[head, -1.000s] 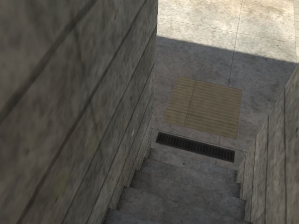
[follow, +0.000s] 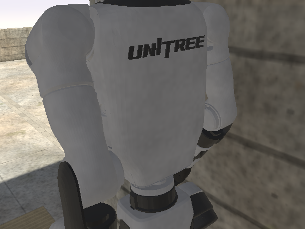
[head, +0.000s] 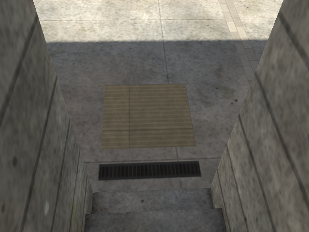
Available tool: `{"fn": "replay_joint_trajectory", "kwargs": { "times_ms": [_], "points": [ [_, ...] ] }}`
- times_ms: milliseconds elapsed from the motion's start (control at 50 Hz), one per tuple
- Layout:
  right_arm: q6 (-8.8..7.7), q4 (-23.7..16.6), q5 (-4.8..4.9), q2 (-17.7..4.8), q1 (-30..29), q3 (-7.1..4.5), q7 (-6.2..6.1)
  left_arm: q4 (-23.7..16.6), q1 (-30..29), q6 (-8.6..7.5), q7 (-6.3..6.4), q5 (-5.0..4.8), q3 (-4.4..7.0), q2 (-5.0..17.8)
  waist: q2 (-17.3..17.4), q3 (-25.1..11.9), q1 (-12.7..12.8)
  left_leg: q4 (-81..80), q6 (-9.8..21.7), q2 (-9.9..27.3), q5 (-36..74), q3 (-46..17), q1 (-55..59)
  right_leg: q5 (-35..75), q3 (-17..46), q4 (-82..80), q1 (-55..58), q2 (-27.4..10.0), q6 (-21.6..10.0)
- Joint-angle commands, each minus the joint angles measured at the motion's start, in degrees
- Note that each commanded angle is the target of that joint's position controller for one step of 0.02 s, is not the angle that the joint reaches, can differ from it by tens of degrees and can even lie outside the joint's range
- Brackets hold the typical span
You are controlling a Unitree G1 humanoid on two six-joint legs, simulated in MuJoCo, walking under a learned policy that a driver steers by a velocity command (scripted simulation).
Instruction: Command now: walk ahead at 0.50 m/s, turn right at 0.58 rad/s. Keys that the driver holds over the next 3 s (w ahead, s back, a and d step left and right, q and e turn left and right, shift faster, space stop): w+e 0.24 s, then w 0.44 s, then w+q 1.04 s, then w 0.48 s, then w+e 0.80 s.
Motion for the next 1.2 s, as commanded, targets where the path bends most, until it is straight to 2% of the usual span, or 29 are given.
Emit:
{"fn": "replay_joint_trajectory", "kwargs": {
  "times_ms": [20,80,100,140,160,180,200,240,300,360,400,480,560,600,620,640,660,680,700,720,740,760,800,840,980,1060,1100,1120,1200],
  "points": [
    [-0.37,-3.91,1.64,-4.51,-9.61,0.70,-1.13,-0.66,14.01,0.90,2.04,-2.42,1.07,3.07,4.04,3.44,8.16,-35.13,-2.20,0.82,11.53,-4.27,-10.32,13.04,23.38,1.07,19.23,-10.59,-11.99],
    [-0.05,-3.00,0.74,-3.83,0.11,0.84,-0.61,-8.92,-3.19,2.77,-1.68,0.06,2.84,13.88,-2.95,2.39,-2.52,-31.53,0.01,-3.80,7.56,1.35,32.34,11.97,24.66,0.27,-16.18,-8.28,-14.35],
    [-0.59,0.20,-2.16,-5.20,12.42,-0.02,-0.82,-11.40,-8.24,2.48,-2.46,1.00,2.93,15.10,-4.27,2.62,-8.74,-17.12,0.77,-6.81,7.16,4.99,45.26,18.89,24.15,8.25,-26.34,-8.32,-12.77],
    [-2.11,7.12,4.46,-12.46,27.39,-3.36,-2.19,-11.74,-7.07,3.05,-3.52,-0.03,3.27,13.47,10.29,3.57,-12.08,-63.87,2.75,-5.08,8.45,5.57,58.66,21.54,14.65,31.35,-13.53,-2.66,-6.37],
    [-1.94,8.41,3.51,-14.51,35.96,-5.36,-2.97,-8.10,-0.52,4.04,-7.22,2.51,2.57,11.57,10.62,-0.88,-13.45,-54.22,9.40,0.82,9.94,2.23,78.68,17.67,12.45,53.12,-24.86,-1.42,-4.20],
    [-1.83,6.01,4.05,-16.21,27.66,-4.27,-0.88,-8.30,12.85,3.65,-8.79,-0.38,2.87,5.54,14.77,-12.15,-1.94,-30.01,24.49,17.52,46.99,-11.35,94.34,-5.72,3.09,75.34,-47.22,-0.63,-1.50],
    [-1.33,5.47,0.97,-15.41,25.25,-5.21,-0.29,-12.69,8.51,3.59,-8.97,-1.36,2.82,8.18,5.66,-7.03,-5.61,-34.77,24.70,20.46,37.65,-15.74,85.75,2.28,3.12,79.28,-57.27,-4.15,-0.47],
    [-2.13,7.69,1.96,-7.41,18.70,-3.61,-0.70,-17.85,-4.88,5.66,-6.17,0.16,2.58,4.71,0.05,3.42,-4.45,-44.93,20.81,21.68,-21.70,-25.23,61.62,22.51,8.55,63.24,-62.75,-13.68,0.76],
    [-5.94,7.57,2.77,5.12,7.30,0.05,-4.44,-15.92,-2.93,6.82,-7.40,2.31,2.70,3.71,-0.64,14.14,1.40,-47.71,16.37,6.68,-17.09,-3.51,17.90,49.11,3.17,26.40,-35.30,-19.73,-2.32],
    [-8.13,6.46,4.12,-7.81,4.68,-1.28,-6.10,-16.23,-7.84,7.31,-9.43,4.50,4.84,7.42,3.15,6.16,0.04,-37.15,10.94,0.99,-33.66,5.88,-3.03,55.08,-8.54,21.58,-1.98,-10.99,-0.63],
    [-7.34,7.94,3.12,-10.15,14.49,-1.44,-7.22,-18.85,-17.52,5.91,-8.05,3.71,5.90,11.60,2.35,5.08,-7.13,-24.71,10.38,7.12,-25.65,-3.92,36.13,60.28,-0.71,2.54,-35.70,-14.47,-0.19],
    [-2.86,8.50,4.21,-3.00,26.14,-0.39,-7.58,-22.46,-31.58,5.33,-6.93,2.39,2.52,7.66,-1.17,5.66,-15.79,-20.82,15.31,6.36,-29.60,-11.45,46.89,71.61,-4.87,-28.80,-37.32,-15.13,3.51],
    [-2.98,5.77,3.23,-10.79,7.69,-2.37,-2.92,-19.12,-10.77,7.40,-5.80,6.49,5.02,13.48,1.01,7.00,-2.05,-10.63,13.44,9.51,-30.15,-12.71,20.83,60.42,-3.06,-16.85,0.04,-13.92,0.07],
    [-2.66,11.01,1.88,-12.71,14.16,-3.27,-2.13,-13.75,2.44,6.16,-4.64,3.42,9.11,19.56,-1.60,-1.63,-1.21,12.58,6.42,3.27,-20.03,-2.99,32.01,52.91,-6.91,-30.72,24.57,-10.79,-0.16],
    [-1.41,14.84,4.57,-15.26,19.81,-4.56,-1.49,-12.34,7.04,5.97,-4.18,1.86,10.87,20.83,-12.52,0.44,1.83,34.51,4.03,-5.17,-40.81,2.95,33.31,55.99,-8.88,-55.12,31.12,-10.82,-3.61],
    [-0.38,14.70,2.31,-8.05,26.09,-3.15,1.70,-14.03,6.24,6.20,-4.89,-1.04,9.90,22.11,-11.03,-16.25,-4.90,51.56,1.19,-7.97,-55.58,1.05,5.61,94.54,3.54,-15.69,65.96,-21.02,-16.16],
    [-1.17,10.45,3.15,-7.60,18.88,-2.16,2.29,-13.15,10.57,6.27,-5.26,-0.12,10.15,19.58,-6.60,-20.82,1.04,51.18,-0.01,-6.73,-57.19,-2.88,-8.55,106.31,12.68,-15.36,72.42,-26.27,-19.16],
    [-1.75,7.31,5.11,-5.29,15.91,-0.33,1.61,-10.67,11.17,6.84,-5.46,1.37,10.01,18.85,-1.90,-14.26,1.52,43.15,0.26,-2.87,-50.84,-3.94,-19.08,89.00,16.39,-21.60,65.86,-30.10,-17.96],
    [0.19,10.74,4.92,-6.69,12.26,-3.29,-6.45,-12.41,6.89,8.41,0.46,-5.64,10.53,15.70,7.44,-7.98,2.24,39.58,2.65,-3.49,-56.25,-6.69,-21.33,70.06,19.46,-18.74,57.34,-31.79,-15.25],
    [-1.92,2.39,5.41,-3.57,12.36,-0.06,-3.02,-10.63,2.42,5.73,-4.59,-0.40,7.84,13.66,4.01,-5.16,-5.38,24.67,0.19,1.67,-36.29,-6.96,-17.99,65.80,16.03,-22.98,36.56,-30.41,-16.79],
    [-1.83,5.52,5.00,-3.50,15.19,-0.72,-2.37,-10.59,-3.33,5.08,-5.73,0.93,6.03,7.18,6.45,5.56,-8.68,11.64,1.36,5.52,-24.16,-8.38,-11.79,58.25,13.74,-27.96,15.30,-29.57,-15.64],
    [-0.64,11.43,4.26,-5.49,23.83,-1.06,-1.68,-11.87,-5.39,5.10,-6.01,0.45,4.01,2.48,7.94,5.38,-10.56,0.36,1.02,5.20,-9.19,-7.28,2.21,54.92,10.67,-28.20,-2.59,-28.98,-17.98],
    [-0.63,14.79,2.41,-5.41,28.23,-1.38,-0.25,-10.23,-0.67,3.29,-5.55,1.22,5.53,11.39,-2.59,2.22,-12.48,8.34,0.74,-0.53,-5.01,-1.03,15.39,47.27,6.14,-27.36,-11.29,-22.72,-17.50],
    [-1.09,13.28,1.43,-6.46,20.83,-1.75,0.39,-9.20,-1.63,2.63,-4.49,-0.37,4.54,7.80,-1.91,0.73,-8.72,-7.44,1.06,2.45,5.56,-8.37,2.80,48.87,5.06,-23.00,2.89,-24.19,-12.40],
    [0.53,16.16,2.80,-9.34,14.34,-2.64,-1.25,-7.61,-1.26,5.34,-4.94,1.14,3.52,10.12,-2.15,8.63,-8.14,-24.04,-1.87,-1.81,8.42,2.92,28.74,19.79,-3.03,-12.18,-6.53,-23.61,-5.31],
    [1.26,14.15,5.30,-7.76,14.15,-2.20,-2.88,-4.15,-2.09,7.80,-3.61,1.63,6.56,15.93,2.92,8.69,-6.48,-49.29,0.44,0.74,1.35,2.16,34.92,17.55,1.66,3.46,10.54,-27.06,-1.81],
    [0.04,22.50,4.26,-16.92,39.36,-7.57,-2.51,-1.76,-8.25,7.65,-7.13,1.70,8.55,19.38,12.74,1.76,-19.31,-53.71,4.79,-4.09,3.85,8.99,60.88,19.14,-8.99,46.25,4.14,-13.82,1.16],
    [-0.83,24.80,4.04,-23.76,42.59,-9.30,-1.69,-2.15,-1.98,6.74,-9.26,0.68,7.82,10.39,23.32,0.12,-14.31,-39.78,12.15,0.42,30.28,-1.04,75.08,-5.07,-10.41,66.14,-22.08,-4.26,1.87],
    [-2.93,24.92,3.97,-8.13,35.10,-3.81,-0.15,-17.24,-18.29,3.01,-4.48,-3.73,6.23,6.25,6.43,5.32,-9.27,-42.61,21.31,18.28,-13.33,-35.19,64.57,7.40,6.69,56.56,-58.50,-14.41,-1.63]
  ]
}}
